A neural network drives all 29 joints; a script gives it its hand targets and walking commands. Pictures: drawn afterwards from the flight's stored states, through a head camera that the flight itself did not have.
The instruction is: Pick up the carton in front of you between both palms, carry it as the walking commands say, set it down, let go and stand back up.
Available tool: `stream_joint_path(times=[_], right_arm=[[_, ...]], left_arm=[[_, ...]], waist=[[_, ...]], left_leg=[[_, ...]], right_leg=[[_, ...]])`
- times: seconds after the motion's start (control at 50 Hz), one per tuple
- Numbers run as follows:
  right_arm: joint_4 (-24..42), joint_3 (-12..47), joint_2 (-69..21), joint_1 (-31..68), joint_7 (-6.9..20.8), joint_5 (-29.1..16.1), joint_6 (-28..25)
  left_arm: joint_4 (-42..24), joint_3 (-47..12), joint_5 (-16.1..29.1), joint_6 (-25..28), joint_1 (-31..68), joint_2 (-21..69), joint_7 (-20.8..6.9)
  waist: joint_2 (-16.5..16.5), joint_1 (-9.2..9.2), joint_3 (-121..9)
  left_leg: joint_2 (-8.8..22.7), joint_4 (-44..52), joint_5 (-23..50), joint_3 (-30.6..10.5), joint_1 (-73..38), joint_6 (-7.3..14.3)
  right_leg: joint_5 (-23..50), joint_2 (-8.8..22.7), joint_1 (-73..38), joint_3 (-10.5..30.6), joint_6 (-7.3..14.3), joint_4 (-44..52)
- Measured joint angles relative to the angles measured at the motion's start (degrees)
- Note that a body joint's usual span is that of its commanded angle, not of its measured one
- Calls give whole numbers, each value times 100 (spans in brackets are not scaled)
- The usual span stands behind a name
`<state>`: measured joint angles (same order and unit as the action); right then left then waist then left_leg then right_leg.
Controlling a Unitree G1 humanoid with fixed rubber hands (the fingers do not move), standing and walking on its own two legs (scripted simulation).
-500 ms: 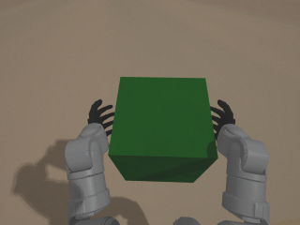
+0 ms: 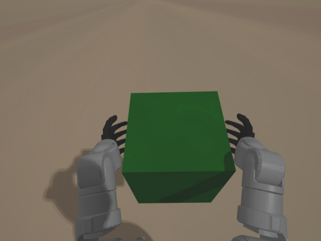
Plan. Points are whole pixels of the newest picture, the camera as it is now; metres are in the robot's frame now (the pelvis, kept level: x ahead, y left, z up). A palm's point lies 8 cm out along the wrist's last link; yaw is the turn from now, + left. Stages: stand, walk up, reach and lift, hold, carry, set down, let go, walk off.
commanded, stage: carry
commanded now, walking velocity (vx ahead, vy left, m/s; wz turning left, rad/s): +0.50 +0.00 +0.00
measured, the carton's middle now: (174, 152) +0.36 +0.01 +0.04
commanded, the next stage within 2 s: none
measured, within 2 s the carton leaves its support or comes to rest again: neither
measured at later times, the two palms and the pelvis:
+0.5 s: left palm (126, 84) +0.59 +0.18 +0.09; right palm (219, 85) +0.57 -0.12 +0.10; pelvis +0.33 +0.03 +0.01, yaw -2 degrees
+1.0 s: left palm (136, 58) +0.75 +0.17 +0.09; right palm (215, 56) +0.76 -0.13 +0.09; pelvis +0.53 +0.01 +0.00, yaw +0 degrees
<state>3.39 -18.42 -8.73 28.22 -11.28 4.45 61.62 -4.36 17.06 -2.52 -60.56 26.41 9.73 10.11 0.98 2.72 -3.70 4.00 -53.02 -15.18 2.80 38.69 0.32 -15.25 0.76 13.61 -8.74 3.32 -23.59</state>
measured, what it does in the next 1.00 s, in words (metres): walks ahead: left foot, then right foot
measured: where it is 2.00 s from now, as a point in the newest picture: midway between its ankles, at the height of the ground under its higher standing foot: (173, 201)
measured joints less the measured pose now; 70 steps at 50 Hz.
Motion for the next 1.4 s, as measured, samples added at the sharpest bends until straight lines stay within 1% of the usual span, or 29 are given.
stream_joint_path(times=[0.08,0.14,0.16,0.18,0.2,0.22,0.24,0.26,0.28,0.3,0.34,0.4,0.46,0.5,0.56,0.6,0.62,0.64,0.66,0.7,0.72,0.76,0.8,0.86,0.88,0.9,1.02,1.16,1.4], right_arm=[[15,50,28,-190,57,15,-142],[48,108,29,-352,100,-39,-219],[52,142,20,-383,116,-58,-235],[42,183,-18,-433,131,-79,-295],[41,245,-68,-504,137,-96,-364],[61,311,-121,-599,147,-82,-396],[125,366,-175,-743,166,-69,-401],[220,480,-141,-920,201,-92,-373],[334,602,-73,-1102,249,-149,-328],[470,710,-16,-1280,300,-219,-284],[816,904,61,-1624,337,-318,-213],[1392,1126,124,-2099,322,-399,-173],[1939,1312,143,-2511,313,-461,-110],[2240,1429,140,-2743,311,-480,-40],[2574,1577,123,-3041,313,-469,125],[2716,1616,109,-3182,315,-436,272],[2745,1606,108,-3223,312,-423,344],[2699,1544,115,-3192,307,-420,424],[2617,1473,124,-3126,296,-416,507],[2488,1420,129,-3069,268,-384,632],[2441,1434,128,-3075,262,-365,672],[2376,1485,123,-3100,259,-342,709],[2358,1526,119,-3114,264,-327,693],[2379,1563,115,-3132,287,-298,634],[2380,1578,113,-3148,291,-291,620],[2379,1589,110,-3168,294,-284,613],[2280,1570,119,-3114,290,-262,620],[2170,1527,121,-3080,261,-299,641],[2378,1580,108,-3202,266,-343,560]], left_arm=[[74,-78,-90,153,-95,47,-55],[-9,-136,-119,187,-246,78,-56],[-81,-146,-121,184,-322,80,-55],[-139,-173,-105,200,-394,32,-54],[-173,-193,-80,236,-481,-34,-52],[-225,-216,-41,251,-602,-82,-49],[-299,-241,4,240,-750,-95,-56],[-391,-274,22,215,-903,-58,-78],[-498,-366,38,173,-1059,-49,-104],[-606,-510,75,123,-1205,-96,-131],[-871,-762,109,60,-1479,-168,-135],[-1375,-1070,139,18,-1887,-222,-128],[-1933,-1290,161,-34,-2324,-245,-119],[-2278,-1373,171,-101,-2599,-241,-116],[-2673,-1435,185,-274,-2941,-217,-115],[-2783,-1464,189,-424,-3046,-206,-117],[-2767,-1485,187,-488,-3062,-201,-117],[-2642,-1522,170,-505,-3031,-204,-114],[-2474,-1539,164,-523,-2952,-215,-103],[-2239,-1517,181,-593,-2851,-224,-94],[-2193,-1495,189,-624,-2867,-220,-94],[-2190,-1456,195,-655,-2956,-210,-95],[-2224,-1436,192,-632,-3024,-203,-103],[-2279,-1437,176,-565,-3080,-198,-120],[-2293,-1434,173,-557,-3101,-196,-124],[-2298,-1429,172,-563,-3111,-195,-127],[-2186,-1396,152,-691,-2917,-221,-130],[-2072,-1387,131,-734,-2857,-225,-130],[-2314,-1427,156,-622,-3041,-205,-131]], waist=[[-2,-43,-46],[-58,-123,-98],[-53,-162,-117],[-139,-240,-127],[-235,-293,-107],[-252,-315,-79],[-229,-327,-51],[-196,-322,-13],[-172,-313,29],[-156,-313,69],[-118,-335,133],[-84,-375,132],[-91,-382,6],[-105,-362,-115],[-111,-340,-310],[-118,-345,-415],[-115,-347,-485],[7,-319,-543],[119,-286,-544],[163,-262,-489],[147,-256,-466],[103,-240,-438],[67,-212,-410],[68,-167,-422],[74,-148,-471],[74,-147,-541],[-111,-222,-825],[-129,-313,-813],[-90,-271,-628]], left_leg=[[-26,1406,660,206,-171,23],[-184,2383,1095,491,-653,128],[-231,2657,1152,617,-912,176],[-287,2576,1290,711,-979,277],[-334,2299,1100,779,-951,385],[-330,2140,853,816,-980,463],[-314,2130,664,832,-1078,505],[-300,2229,556,838,-1226,515],[-289,2403,541,843,-1407,459],[-290,2601,543,846,-1594,440],[-291,2990,543,822,-1963,437],[-288,3458,486,751,-2478,399],[-295,3763,309,700,-2983,312],[-291,3853,112,689,-3313,232],[-259,3731,-346,675,-3768,82],[-221,3245,-830,619,-3943,-30],[-198,2833,-1093,576,-3926,-98],[-76,2229,-1162,516,-3725,-159],[-13,1517,-1265,361,-3420,-207],[-101,485,-1523,100,-2795,-250],[-135,364,-1603,76,-2569,-234],[-138,804,-1619,125,-2294,-191],[-106,1449,-1329,208,-2132,-163],[5,2288,-398,375,-2102,-156],[41,2396,26,412,-2185,-148],[58,2476,285,430,-2272,-127],[-58,2532,-128,517,-2511,-59],[-119,2343,-395,582,-2532,-21],[-135,2214,-519,620,-2541,23]], right_leg=[[-376,19,-590,32,-163,190],[-858,89,-984,68,-331,20],[-1093,120,-1020,98,-380,-293],[-1312,233,-896,135,-412,-864],[-1329,294,-588,320,-427,-1692],[-1285,233,-195,530,-410,-2577],[-1232,155,195,643,-373,-3321],[-1105,109,549,667,-343,-3827],[-929,107,862,640,-332,-4086],[-748,138,1132,590,-338,-4125],[-487,216,1549,488,-371,-3796],[-179,310,1957,398,-434,-2979],[279,377,2121,307,-486,-2046],[662,358,2098,209,-492,-1439],[1316,234,1836,-60,-470,-635],[1855,129,1427,-301,-429,-79],[1876,111,1223,-369,-260,6],[1414,50,1176,-426,-116,-149],[1092,0,1193,-474,36,-347],[877,21,1096,-517,236,-421],[886,46,999,-519,249,-342],[895,77,790,-503,201,-123],[881,90,610,-491,152,33],[734,62,402,-490,95,23],[651,42,351,-474,72,-27],[564,29,310,-463,45,-78],[194,160,247,-373,-96,-329],[-129,261,325,-288,-184,-687],[-223,294,333,-242,-229,-817]])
